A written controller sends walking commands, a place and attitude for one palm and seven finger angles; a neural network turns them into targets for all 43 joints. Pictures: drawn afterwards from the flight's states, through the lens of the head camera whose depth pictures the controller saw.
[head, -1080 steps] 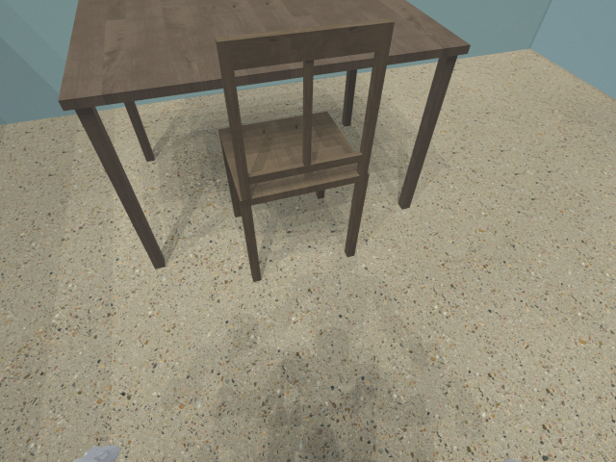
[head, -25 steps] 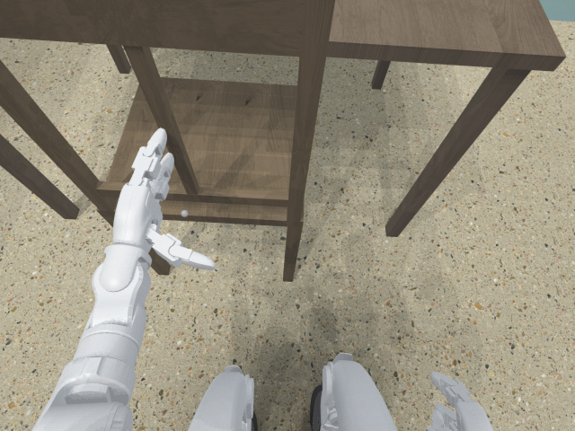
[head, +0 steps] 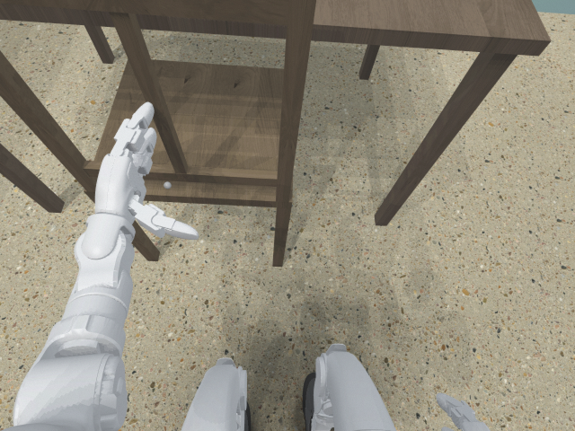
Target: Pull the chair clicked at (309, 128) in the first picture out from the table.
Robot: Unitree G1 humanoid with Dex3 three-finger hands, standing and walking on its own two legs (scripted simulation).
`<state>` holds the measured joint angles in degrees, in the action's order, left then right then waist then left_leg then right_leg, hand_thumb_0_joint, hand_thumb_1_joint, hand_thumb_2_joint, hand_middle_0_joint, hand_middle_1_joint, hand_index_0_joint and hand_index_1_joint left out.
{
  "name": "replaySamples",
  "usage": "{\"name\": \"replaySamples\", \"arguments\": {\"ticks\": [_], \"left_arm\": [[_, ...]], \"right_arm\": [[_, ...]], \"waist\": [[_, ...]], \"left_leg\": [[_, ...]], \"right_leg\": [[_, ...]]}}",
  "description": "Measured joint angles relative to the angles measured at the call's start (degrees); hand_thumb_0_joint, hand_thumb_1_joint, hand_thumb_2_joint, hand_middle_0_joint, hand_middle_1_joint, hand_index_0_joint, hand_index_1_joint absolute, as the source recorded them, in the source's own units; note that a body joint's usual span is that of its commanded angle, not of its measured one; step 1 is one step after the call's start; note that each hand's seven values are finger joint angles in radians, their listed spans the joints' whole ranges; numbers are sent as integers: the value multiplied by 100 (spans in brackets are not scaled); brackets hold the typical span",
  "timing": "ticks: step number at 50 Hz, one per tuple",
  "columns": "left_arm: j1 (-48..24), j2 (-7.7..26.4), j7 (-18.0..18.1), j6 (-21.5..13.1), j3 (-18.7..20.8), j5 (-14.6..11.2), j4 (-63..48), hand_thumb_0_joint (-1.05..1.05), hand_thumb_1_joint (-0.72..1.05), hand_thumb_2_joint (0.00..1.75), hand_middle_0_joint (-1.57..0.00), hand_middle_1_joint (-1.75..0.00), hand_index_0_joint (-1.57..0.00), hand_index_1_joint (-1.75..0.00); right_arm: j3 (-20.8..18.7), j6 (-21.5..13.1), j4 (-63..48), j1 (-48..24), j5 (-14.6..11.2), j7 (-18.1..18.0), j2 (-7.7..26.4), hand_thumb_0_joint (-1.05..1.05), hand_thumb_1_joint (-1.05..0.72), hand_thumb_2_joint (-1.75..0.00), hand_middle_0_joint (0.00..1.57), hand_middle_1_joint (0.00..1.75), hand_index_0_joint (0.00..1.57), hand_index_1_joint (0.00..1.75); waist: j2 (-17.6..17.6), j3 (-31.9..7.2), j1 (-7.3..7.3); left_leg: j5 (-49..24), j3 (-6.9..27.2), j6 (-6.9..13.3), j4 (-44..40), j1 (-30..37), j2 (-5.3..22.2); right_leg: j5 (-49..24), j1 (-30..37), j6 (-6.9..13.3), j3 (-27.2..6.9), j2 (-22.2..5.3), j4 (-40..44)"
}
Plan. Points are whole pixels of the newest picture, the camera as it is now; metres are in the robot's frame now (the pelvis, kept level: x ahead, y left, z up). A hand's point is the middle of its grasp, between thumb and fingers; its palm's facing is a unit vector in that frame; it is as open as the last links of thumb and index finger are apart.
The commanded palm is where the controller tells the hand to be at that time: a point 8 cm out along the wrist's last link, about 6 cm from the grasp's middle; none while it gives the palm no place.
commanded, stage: aim the fingers beside a spindle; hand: left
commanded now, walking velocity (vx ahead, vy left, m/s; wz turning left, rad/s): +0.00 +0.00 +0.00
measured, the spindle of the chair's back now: (159, 110) +0.56 +0.18 +0.04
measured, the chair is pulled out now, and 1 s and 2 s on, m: -0.02 -0.02 -0.02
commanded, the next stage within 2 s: push the fingers through the gap in 1.74 s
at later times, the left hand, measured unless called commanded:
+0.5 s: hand (167, 196) +0.42 +0.16 +0.02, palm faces -0.07 -1.00 -0.04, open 16.9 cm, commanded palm +0.40 +0.21 +0.03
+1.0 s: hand (164, 210) +0.40 +0.16 +0.03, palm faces -0.07 -1.00 -0.05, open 16.9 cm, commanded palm +0.38 +0.21 +0.03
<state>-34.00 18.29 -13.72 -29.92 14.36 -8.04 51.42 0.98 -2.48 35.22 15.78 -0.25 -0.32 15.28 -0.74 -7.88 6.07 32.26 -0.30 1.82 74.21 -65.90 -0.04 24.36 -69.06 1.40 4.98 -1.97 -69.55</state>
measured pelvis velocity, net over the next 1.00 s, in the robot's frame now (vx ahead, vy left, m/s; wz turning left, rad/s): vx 0.03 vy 0.00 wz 0.00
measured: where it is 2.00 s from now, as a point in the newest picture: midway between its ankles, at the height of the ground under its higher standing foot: outside the picture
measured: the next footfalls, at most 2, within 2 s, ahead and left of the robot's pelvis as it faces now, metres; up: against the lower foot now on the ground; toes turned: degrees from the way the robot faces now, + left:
none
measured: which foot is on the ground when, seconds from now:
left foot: down 0.00-1.00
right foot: down 0.00-1.00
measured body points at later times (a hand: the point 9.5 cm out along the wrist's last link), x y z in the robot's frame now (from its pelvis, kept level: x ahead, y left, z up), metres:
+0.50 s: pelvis +0.02 +0.01 +0.01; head +0.15 +0.02 +0.44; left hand +0.42 +0.21 +0.03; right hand +0.13 -0.25 -0.11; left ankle +0.02 +0.10 -0.62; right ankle +0.08 -0.11 -0.62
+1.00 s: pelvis +0.03 +0.00 +0.01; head +0.15 +0.01 +0.44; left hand +0.40 +0.21 +0.03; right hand +0.16 -0.26 -0.10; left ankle +0.02 +0.10 -0.62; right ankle +0.08 -0.11 -0.62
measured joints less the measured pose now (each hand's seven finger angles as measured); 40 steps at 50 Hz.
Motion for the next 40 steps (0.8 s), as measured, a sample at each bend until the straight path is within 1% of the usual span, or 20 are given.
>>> {"name": "replaySamples", "arguments": {"ticks": [5,9,18,21,31,40], "left_arm": [[133,-48,37,-51,45,44,-115,-2,-50,30,-6,-8,-14,-11],[333,-101,116,5,31,7,-348,-2,-50,30,-6,-8,-12,-10],[853,-318,273,47,-228,-5,-897,-2,-50,30,-6,-8,-8,-8],[982,-376,300,73,-259,1,-1061,-2,-50,30,-6,-8,-7,-8],[1386,-445,279,147,-382,-50,-1495,-2,-50,30,-6,-8,-6,-8],[1718,-501,256,192,-477,-68,-1839,-2,-50,30,-6,-8,-6,-8]], "right_arm": [[13,33,-53,50,13,24,-7,0,-90,-90,20,30,21,29],[-12,57,-94,71,17,54,-28,0,-90,-90,20,30,21,29],[-52,59,-114,11,9,94,-73,0,-90,-90,20,30,21,29],[-60,58,-129,-57,15,93,-90,0,-90,-90,20,30,21,29],[-92,24,-243,-218,-15,81,-108,0,-90,-90,20,30,21,29],[-106,-5,-271,-274,-35,66,-110,0,-90,-90,20,30,21,29]], "waist": [[3,-18,31],[-4,-27,23],[-26,-60,-95],[-20,-73,-118],[-15,-97,-221],[-20,-105,-277]], "left_leg": [[14,-45,22,-31,32,10],[41,-80,35,-60,83,12],[107,-96,53,-160,257,-9],[135,-93,52,-172,298,-11],[197,-61,27,-216,417,-17],[210,-26,-5,-247,502,-17]], "right_leg": [[-2,12,-25,-46,15,27],[17,45,-44,-83,23,45],[98,206,-80,-106,12,115],[132,242,-81,-105,12,117],[224,355,-66,-79,10,126],[260,441,-38,-47,11,136]]}}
